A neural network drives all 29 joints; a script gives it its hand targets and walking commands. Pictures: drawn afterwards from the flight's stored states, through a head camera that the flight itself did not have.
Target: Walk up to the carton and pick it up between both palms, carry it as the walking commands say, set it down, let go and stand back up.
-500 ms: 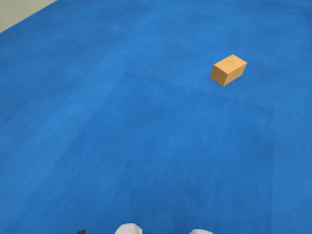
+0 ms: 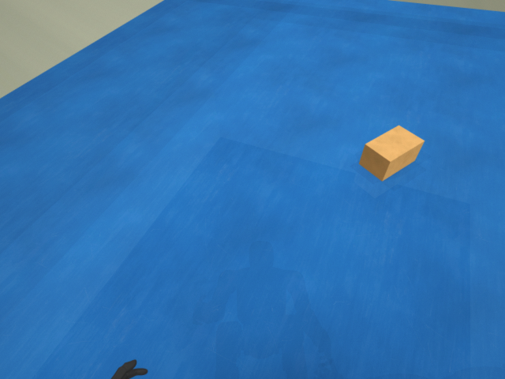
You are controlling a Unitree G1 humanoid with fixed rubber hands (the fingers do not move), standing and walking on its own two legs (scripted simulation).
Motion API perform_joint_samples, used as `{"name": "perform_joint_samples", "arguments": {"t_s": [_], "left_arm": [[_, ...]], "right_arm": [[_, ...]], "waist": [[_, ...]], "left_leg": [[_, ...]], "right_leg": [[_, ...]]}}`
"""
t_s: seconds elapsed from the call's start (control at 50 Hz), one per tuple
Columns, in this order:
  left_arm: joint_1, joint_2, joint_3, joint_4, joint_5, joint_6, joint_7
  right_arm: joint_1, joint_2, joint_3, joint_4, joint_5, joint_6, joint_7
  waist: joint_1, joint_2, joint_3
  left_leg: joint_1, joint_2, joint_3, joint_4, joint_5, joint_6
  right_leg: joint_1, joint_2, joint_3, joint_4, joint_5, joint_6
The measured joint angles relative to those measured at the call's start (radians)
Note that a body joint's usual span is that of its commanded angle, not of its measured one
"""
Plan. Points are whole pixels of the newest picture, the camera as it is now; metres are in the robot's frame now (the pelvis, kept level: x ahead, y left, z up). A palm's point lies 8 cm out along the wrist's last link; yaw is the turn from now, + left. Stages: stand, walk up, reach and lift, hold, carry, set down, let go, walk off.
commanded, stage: walk up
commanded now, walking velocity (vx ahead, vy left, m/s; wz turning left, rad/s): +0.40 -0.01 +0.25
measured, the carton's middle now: (390, 152) +1.27 -0.79 -0.69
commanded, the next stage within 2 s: none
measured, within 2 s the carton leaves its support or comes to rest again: neither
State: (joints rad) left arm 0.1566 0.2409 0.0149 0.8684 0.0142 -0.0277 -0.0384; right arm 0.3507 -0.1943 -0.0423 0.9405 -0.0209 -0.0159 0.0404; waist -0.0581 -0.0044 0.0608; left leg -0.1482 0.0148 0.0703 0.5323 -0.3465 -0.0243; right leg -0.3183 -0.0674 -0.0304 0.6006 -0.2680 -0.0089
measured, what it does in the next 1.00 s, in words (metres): walks ahead: left foot, then right foot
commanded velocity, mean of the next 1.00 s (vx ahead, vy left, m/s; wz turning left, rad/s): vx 0.47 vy -0.01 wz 0.17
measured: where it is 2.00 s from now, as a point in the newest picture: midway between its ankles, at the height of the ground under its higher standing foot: (272, 252)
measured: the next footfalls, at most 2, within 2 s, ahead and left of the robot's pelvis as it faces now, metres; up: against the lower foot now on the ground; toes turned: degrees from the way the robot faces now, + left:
left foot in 0.38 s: +0.30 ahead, +0.13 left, +0.00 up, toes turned +13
right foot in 0.66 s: +0.38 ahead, -0.16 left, +0.00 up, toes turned +5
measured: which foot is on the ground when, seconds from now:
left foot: down 0.00-0.00, up 0.02-0.36, down 0.38-0.68, up 0.70-0.98, down 1.00-1.00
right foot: down 0.00-0.38, up 0.40-0.64, down 0.66-1.00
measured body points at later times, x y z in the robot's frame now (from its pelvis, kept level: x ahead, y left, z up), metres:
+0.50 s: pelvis +0.21 -0.02 -0.01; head +0.25 +0.02 +0.43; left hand +0.17 +0.22 -0.18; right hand +0.37 -0.24 -0.12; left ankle +0.26 +0.12 -0.73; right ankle +0.10 -0.13 -0.66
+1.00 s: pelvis +0.45 -0.03 -0.01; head +0.46 -0.03 +0.44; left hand +0.38 +0.22 -0.15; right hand +0.63 -0.25 -0.13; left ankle +0.50 +0.10 -0.73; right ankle +0.34 -0.17 -0.73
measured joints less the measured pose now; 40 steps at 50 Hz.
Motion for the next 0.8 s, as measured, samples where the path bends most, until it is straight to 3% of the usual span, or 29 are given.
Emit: {"name": "perform_joint_samples", "arguments": {"t_s": [0.08, 0.16, 0.26, 0.36, 0.38, 0.42, 0.48, 0.52, 0.56, 0.62, 0.66, 0.68, 0.72, 0.8], "left_arm": [[0.002, -0.026, -0.006, -0.020, 0.009, -0.017, 0.015], [0.072, -0.030, -0.002, -0.016, 0.008, -0.026, 0.023], [0.161, -0.029, 0.008, 0.028, 0.005, -0.020, 0.026], [0.227, -0.013, 0.016, 0.073, 0.006, -0.001, 0.023], [0.240, -0.007, 0.017, 0.080, 0.005, 0.002, 0.023], [0.237, 0.006, 0.023, 0.099, -0.004, 0.012, 0.024], [0.200, 0.015, 0.022, 0.093, -0.014, 0.024, 0.022], [0.164, 0.013, 0.017, 0.083, -0.010, 0.018, 0.021], [0.137, 0.005, 0.010, 0.064, -0.009, 0.010, 0.017], [0.093, -0.004, -0.002, 0.032, -0.006, -0.001, 0.007], [0.066, -0.009, -0.005, 0.011, -0.003, -0.015, 0.002], [0.056, -0.016, -0.003, 0.007, 0.000, -0.022, 0.002], [0.053, -0.027, -0.006, -0.005, 0.009, -0.027, 0.006], [0.105, -0.027, -0.006, -0.014, 0.017, -0.036, 0.020]], "right_arm": [[-0.011, -0.033, -0.010, 0.029, -0.007, 0.027, -0.001], [-0.062, -0.051, -0.017, 0.018, -0.009, 0.023, 0.012], [-0.138, -0.065, -0.014, -0.029, -0.004, 0.022, 0.018], [-0.197, -0.056, -0.002, -0.072, 0.004, 0.008, 0.016], [-0.206, -0.048, 0.001, -0.077, 0.001, 0.000, 0.013], [-0.228, -0.021, 0.009, -0.088, -0.013, -0.018, 0.001], [-0.219, 0.008, 0.019, -0.113, -0.015, -0.034, -0.013], [-0.190, 0.021, 0.021, -0.103, -0.018, -0.034, -0.019], [-0.157, 0.028, 0.023, -0.082, -0.017, -0.028, -0.019], [-0.103, 0.029, 0.018, -0.048, -0.016, -0.017, -0.013], [-0.067, 0.024, 0.011, -0.025, -0.015, -0.005, -0.007], [-0.050, 0.015, 0.008, -0.012, -0.016, 0.003, -0.004], [-0.026, -0.002, 0.003, 0.013, -0.017, 0.027, -0.002], [-0.047, -0.028, -0.007, 0.033, -0.011, 0.030, 0.006]], "waist": [[-0.013, 0.078, -0.005], [0.014, 0.085, -0.020], [0.053, 0.057, -0.004], [0.084, 0.006, 0.027], [0.090, -0.015, 0.030], [0.105, -0.074, 0.046], [0.085, -0.113, 0.070], [0.076, -0.118, 0.065], [0.068, -0.110, 0.053], [0.040, -0.076, 0.046], [0.024, -0.048, 0.042], [0.015, -0.021, 0.036], [0.003, 0.021, 0.009], [0.019, 0.041, -0.030]], "left_leg": [[-0.136, 0.033, -0.053, 0.383, -0.098, 0.039], [-0.256, 0.065, -0.050, 0.540, -0.013, 0.035], [-0.306, 0.093, -0.034, 0.365, 0.066, 0.018], [-0.272, 0.072, 0.014, 0.118, 0.123, 0.030], [-0.260, 0.058, 0.018, 0.088, 0.192, 0.038], [-0.269, 0.041, 0.038, 0.142, 0.161, 0.036], [-0.241, 0.023, 0.031, 0.137, 0.103, 0.024], [-0.211, 0.020, 0.026, 0.096, 0.105, 0.014], [-0.172, 0.024, 0.028, 0.055, 0.102, 0.002], [-0.113, 0.032, 0.007, 0.026, 0.080, -0.018], [-0.086, 0.039, -0.016, 0.046, 0.046, -0.034], [-0.084, 0.051, -0.034, 0.078, 0.014, -0.025], [-0.128, 0.064, -0.056, 0.238, -0.073, 0.012], [-0.220, 0.059, -0.040, 0.499, -0.072, 0.038]], "right_leg": [[0.051, 0.025, -0.069, 0.036, -0.056, -0.007], [0.138, 0.041, -0.089, -0.028, -0.078, -0.016], [0.258, 0.050, -0.110, -0.101, -0.122, -0.014], [0.345, 0.055, -0.147, -0.088, -0.215, -0.001], [0.347, 0.047, -0.147, -0.056, -0.250, 0.004], [0.270, 0.022, -0.095, 0.138, -0.276, 0.004], [0.111, 0.043, -0.012, 0.465, -0.247, -0.013], [0.022, 0.036, 0.009, 0.509, -0.209, -0.022], [-0.039, 0.012, 0.017, 0.445, -0.183, -0.024], [-0.043, -0.016, 0.018, 0.205, -0.165, -0.014], [-0.010, -0.024, 0.008, 0.057, -0.059, -0.002], [0.008, -0.017, -0.015, 0.059, -0.024, 0.010], [0.041, -0.005, -0.056, 0.072, -0.071, 0.018], [0.124, 0.012, -0.067, 0.009, -0.108, 0.006]]}}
